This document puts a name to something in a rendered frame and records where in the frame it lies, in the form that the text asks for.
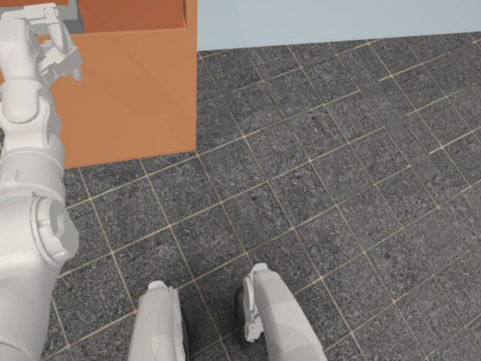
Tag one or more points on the drawer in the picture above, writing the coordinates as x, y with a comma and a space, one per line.
120, 15

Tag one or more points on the right robot foot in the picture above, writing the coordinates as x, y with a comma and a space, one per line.
250, 348

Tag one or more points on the robot left forearm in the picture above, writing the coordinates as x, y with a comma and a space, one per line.
32, 158

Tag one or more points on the handle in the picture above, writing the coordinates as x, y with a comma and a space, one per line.
70, 15

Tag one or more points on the left robot upper arm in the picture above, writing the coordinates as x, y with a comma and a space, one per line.
37, 236

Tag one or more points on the cabinet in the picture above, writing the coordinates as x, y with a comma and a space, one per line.
137, 97

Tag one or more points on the robot left thigh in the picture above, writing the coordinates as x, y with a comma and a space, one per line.
153, 333

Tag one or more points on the left robot hand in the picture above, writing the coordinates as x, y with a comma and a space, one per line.
21, 53

